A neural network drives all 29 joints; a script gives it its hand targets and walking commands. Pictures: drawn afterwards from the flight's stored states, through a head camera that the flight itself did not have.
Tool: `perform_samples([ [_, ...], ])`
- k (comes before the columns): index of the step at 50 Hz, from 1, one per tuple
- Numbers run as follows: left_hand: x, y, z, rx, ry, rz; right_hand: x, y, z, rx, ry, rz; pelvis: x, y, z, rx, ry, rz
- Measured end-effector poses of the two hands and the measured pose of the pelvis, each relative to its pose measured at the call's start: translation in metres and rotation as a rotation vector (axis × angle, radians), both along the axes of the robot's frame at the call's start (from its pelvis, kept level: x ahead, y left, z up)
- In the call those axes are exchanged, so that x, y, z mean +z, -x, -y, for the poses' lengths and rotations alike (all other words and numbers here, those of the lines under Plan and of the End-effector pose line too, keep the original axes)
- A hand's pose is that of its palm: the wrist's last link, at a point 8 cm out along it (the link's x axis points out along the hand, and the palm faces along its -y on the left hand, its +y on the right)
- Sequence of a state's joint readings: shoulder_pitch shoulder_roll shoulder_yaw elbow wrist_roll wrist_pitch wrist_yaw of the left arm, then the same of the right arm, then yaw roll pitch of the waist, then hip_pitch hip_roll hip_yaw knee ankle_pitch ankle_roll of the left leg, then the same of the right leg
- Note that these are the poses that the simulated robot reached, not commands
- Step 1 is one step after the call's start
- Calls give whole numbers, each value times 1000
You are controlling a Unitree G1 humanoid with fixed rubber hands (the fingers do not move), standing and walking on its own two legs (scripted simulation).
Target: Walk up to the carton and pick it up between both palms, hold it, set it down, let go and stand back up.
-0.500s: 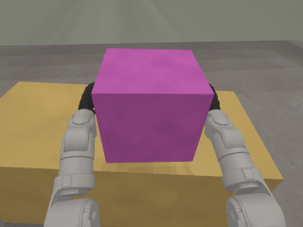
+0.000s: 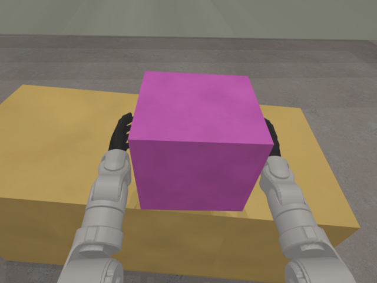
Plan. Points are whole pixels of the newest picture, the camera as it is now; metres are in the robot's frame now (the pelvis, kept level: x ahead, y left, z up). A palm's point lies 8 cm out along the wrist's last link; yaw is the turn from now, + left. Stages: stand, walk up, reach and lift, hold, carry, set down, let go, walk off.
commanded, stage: set down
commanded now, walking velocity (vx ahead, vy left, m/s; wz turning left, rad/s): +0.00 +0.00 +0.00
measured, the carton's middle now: (194, 142) +0.40 -0.01 +0.11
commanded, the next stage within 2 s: none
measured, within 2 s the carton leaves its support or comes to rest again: neither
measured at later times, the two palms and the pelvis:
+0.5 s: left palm (121, 147) +0.39 +0.16 +0.09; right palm (261, 153) +0.38 -0.16 +0.09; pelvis +0.01 +0.00 +0.00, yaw +0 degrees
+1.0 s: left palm (126, 153) +0.41 +0.16 +0.06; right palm (259, 158) +0.39 -0.17 +0.07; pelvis +0.01 +0.00 +0.00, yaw -2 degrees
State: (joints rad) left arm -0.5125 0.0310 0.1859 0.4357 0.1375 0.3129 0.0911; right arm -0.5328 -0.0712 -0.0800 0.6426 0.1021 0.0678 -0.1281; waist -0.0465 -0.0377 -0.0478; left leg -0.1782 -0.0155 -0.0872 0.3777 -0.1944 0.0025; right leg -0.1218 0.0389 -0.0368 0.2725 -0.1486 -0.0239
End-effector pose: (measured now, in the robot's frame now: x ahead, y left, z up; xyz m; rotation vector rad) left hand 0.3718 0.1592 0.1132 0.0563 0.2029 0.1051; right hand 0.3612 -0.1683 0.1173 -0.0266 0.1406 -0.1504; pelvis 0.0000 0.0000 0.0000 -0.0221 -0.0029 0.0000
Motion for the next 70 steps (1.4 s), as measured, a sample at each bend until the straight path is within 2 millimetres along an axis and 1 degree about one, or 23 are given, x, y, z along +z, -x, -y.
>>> perform_samples([
  [5,9,-11,0,1,-1,-1,6,-10,0,-3,-17,-2,0,-1,1,-7,-3,-12],
  [9,10,-16,-2,3,0,-15,5,-18,-2,1,-21,-17,1,-4,1,-11,-6,-7],
  [14,0,-18,-6,14,9,-31,-3,-22,-6,8,-24,-33,1,-9,1,-11,-6,3],
  [21,-16,-18,-7,14,22,-51,-19,-22,-7,5,-21,-53,1,-13,2,-2,-4,-2],
  [26,-20,-23,-3,4,19,-52,-24,-23,-3,-7,-20,-53,1,-13,2,-1,-2,-23],
  [33,-22,-30,5,-7,19,-55,-26,-26,4,-20,-17,-53,1,-12,2,-14,-4,-47],
  [39,-30,-32,6,-4,32,-69,-30,-28,6,-14,-7,-65,1,-11,2,-28,-9,-56],
  [48,-49,-33,2,-1,39,-93,-48,-30,2,-12,3,-87,1,-11,2,-31,-11,-91],
  [55,-58,-38,1,-6,27,-98,-61,-33,0,-17,3,-92,1,-13,0,-28,-8,-135],
  [63,-66,-48,4,-15,18,-103,-70,-39,4,-22,10,-96,-1,-17,-1,-28,-7,-176],
  [70,-78,-55,9,-21,19,-118,-81,-45,8,-26,18,-111,-2,-20,0,-31,-8,-211],
])
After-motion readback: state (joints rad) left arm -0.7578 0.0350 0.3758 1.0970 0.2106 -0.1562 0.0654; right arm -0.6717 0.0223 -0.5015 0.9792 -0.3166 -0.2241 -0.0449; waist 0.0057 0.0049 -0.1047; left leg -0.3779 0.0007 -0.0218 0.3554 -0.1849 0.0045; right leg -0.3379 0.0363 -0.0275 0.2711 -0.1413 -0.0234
